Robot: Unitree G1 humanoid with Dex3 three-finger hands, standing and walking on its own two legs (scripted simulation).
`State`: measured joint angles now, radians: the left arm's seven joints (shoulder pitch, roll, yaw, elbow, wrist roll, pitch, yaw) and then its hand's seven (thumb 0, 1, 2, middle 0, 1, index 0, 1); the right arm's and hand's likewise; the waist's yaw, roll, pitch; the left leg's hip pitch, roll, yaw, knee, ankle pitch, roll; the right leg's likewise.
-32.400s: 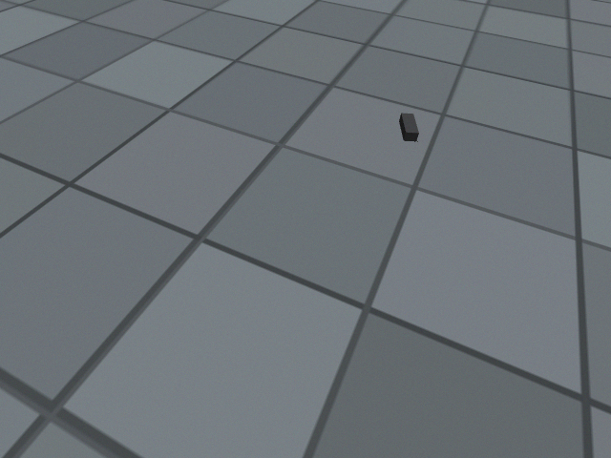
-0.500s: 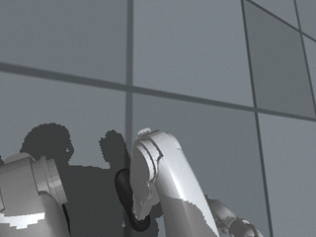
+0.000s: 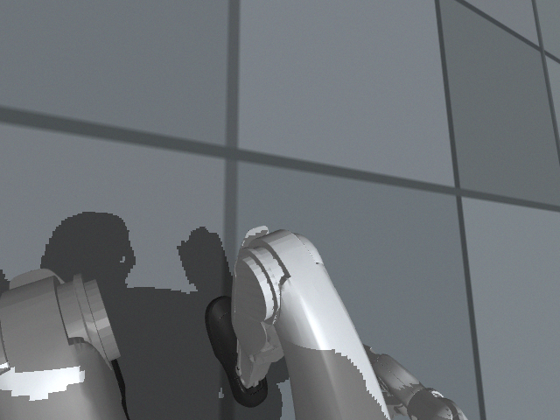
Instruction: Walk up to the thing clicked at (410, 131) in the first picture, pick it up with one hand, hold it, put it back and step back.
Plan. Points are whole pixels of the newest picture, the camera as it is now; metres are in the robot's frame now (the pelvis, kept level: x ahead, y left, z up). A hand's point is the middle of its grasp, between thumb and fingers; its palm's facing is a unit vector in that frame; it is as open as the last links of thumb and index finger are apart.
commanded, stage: withdraw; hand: left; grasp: from above
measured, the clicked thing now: out of the picture +0.39 +0.38 -0.27
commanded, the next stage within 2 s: home in 0.76 s
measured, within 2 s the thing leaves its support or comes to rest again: neither
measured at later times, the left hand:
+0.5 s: hand out of the picture +0.37 +0.38 -0.07, palm faces -0.45 -0.14 -0.88, open 14.0 cm
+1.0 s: hand out of the picture +0.38 +0.40 -0.12, palm faces -0.32 -0.13 -0.94, open 13.5 cm
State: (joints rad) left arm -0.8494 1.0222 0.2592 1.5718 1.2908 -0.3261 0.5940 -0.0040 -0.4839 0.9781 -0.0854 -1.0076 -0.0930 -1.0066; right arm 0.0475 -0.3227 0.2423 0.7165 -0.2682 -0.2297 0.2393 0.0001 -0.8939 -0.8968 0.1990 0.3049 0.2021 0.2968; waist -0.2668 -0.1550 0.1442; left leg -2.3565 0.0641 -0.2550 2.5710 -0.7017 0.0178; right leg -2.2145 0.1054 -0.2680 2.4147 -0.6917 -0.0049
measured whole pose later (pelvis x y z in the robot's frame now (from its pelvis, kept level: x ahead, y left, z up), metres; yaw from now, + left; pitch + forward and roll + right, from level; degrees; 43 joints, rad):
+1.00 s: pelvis -0.01 +0.00 +0.03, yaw +5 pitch +32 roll -10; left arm -0.78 0.81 0.19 1.21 1.21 -0.26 0.39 0.00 -0.38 0.95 -0.16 -0.90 -0.16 -0.90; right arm 0.16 -0.25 0.08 0.75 -0.15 -0.07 0.14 0.00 -0.89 -0.89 0.20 0.30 0.20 0.30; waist -0.18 -0.03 -0.03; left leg -2.35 0.04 -0.14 2.40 -0.64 0.03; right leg -2.22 0.07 -0.17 2.32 -0.68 -0.01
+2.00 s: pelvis +0.07 +0.01 +0.39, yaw +17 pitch +15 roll -4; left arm 0.39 0.25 0.05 -0.02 -0.06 0.41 0.07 0.01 0.90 0.90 -0.20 -0.30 -0.20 -0.31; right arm 0.28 -0.21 0.06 0.53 0.04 -0.16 -0.17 0.01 -0.90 -0.90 0.20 0.30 0.20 0.30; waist -0.07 0.04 -0.17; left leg -0.92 0.02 -0.07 1.15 -0.50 0.01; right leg -0.82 0.06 -0.07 1.06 -0.52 -0.02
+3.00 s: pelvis +0.08 +0.01 +0.42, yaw +18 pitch +10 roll -3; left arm 0.50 0.23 0.03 -0.09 -0.06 0.42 0.02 0.01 0.90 0.90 -0.20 -0.30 -0.20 -0.30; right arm 0.30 -0.22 0.04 0.53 0.01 -0.23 -0.19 0.01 -0.90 -0.90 0.20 0.30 0.20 0.30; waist -0.05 0.04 -0.15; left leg -0.70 0.02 -0.06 0.99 -0.46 0.00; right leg -0.61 0.05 -0.06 0.92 -0.48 -0.03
